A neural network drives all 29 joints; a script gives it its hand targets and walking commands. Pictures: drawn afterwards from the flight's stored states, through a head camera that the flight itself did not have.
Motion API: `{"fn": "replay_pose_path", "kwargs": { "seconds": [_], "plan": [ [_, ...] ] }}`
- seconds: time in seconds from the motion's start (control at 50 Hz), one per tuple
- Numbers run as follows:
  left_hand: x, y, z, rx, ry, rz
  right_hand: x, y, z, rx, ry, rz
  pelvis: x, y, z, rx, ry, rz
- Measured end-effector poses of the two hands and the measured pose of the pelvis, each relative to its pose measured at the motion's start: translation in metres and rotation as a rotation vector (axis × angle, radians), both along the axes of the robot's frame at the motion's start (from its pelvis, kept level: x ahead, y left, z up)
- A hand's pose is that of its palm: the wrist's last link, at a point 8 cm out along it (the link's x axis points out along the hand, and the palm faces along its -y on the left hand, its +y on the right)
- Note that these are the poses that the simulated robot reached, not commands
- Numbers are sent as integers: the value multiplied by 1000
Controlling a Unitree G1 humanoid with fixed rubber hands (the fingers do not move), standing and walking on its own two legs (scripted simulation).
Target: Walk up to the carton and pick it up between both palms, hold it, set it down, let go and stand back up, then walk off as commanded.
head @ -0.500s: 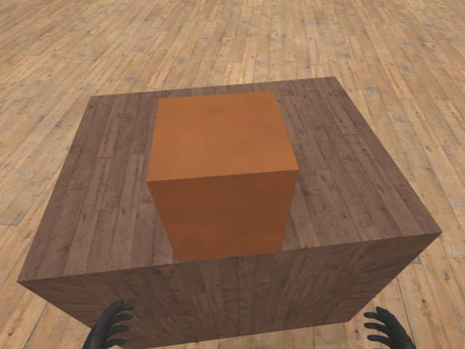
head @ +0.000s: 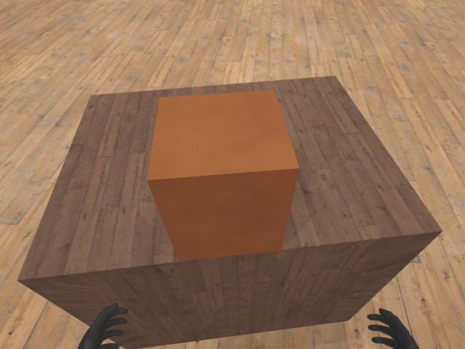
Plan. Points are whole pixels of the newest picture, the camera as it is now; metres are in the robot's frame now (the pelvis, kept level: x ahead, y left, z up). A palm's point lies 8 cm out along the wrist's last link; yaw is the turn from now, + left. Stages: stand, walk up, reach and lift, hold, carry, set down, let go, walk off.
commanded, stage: walk up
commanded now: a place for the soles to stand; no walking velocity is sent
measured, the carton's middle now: (223, 179) +0.41 +0.04 +0.06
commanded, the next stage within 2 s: none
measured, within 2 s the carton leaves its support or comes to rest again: neither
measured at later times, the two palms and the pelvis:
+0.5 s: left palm out of the picture +0.13 +0.28 -0.07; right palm out of the picture +0.12 -0.27 -0.08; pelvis -0.02 +0.00 +0.00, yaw +0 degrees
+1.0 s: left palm out of the picture +0.13 +0.28 -0.08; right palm out of the picture +0.12 -0.28 -0.09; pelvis -0.01 +0.00 +0.00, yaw +0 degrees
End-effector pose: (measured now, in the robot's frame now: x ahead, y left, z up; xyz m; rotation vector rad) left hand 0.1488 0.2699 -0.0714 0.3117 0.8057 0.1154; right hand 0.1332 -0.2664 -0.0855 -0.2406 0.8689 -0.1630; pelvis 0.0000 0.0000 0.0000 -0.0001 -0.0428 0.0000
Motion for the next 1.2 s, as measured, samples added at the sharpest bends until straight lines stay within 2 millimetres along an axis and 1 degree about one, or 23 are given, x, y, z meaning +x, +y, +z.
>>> {"fn": "replay_pose_path", "kwargs": {
  "seconds": [0.14, 0.34, 0.74, 1.2],
  "plan": [
    [-12, 10, 0, 21, 12, 5, -10, -7, 3, -29, -7, 2, -11, 2, -2, -3, -22, 0],
    [-21, 13, 0, 20, 6, 2, -19, -8, 5, -37, -14, 4, -19, 4, -3, -5, -33, 0],
    [-20, 14, -6, 24, 45, -1, -18, -9, -1, -38, 31, 7, -14, 3, -3, -5, -25, 1],
    [-19, 16, -7, 31, 59, 0, -17, -9, -2, -40, 42, 8, -12, 3, -3, -5, -23, 1]
  ]
}}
